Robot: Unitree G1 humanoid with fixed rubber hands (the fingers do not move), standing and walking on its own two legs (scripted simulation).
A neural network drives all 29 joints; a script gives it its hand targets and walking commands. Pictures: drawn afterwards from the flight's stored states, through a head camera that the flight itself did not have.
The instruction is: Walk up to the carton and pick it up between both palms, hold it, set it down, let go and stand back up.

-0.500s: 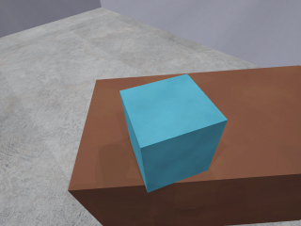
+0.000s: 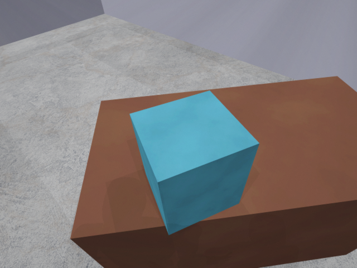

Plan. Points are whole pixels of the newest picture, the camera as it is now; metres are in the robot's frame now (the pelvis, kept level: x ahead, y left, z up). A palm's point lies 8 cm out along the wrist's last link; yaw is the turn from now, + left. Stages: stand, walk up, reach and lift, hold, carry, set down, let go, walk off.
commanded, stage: walk up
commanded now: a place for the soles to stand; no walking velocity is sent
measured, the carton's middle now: (189, 162) +0.38 +0.00 +0.03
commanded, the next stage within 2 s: reach and lift in 0.56 s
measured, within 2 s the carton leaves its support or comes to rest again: neither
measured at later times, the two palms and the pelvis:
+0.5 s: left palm out of the picture +0.12 +0.26 -0.10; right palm out of the picture +0.07 -0.26 -0.12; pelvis +0.01 +0.01 -0.01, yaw -3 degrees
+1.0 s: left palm out of the picture +0.16 +0.22 -0.07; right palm out of the picture +0.16 -0.26 -0.09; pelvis -0.01 -0.01 +0.00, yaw +4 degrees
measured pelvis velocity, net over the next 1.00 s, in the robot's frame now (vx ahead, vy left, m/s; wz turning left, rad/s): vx -0.01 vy -0.01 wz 0.06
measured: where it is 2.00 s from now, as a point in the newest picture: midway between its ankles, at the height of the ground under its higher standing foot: outside the picture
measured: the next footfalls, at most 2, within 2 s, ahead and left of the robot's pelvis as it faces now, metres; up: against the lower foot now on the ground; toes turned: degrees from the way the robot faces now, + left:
none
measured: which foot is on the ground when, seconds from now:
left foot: down 0.00-1.00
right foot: down 0.00-1.00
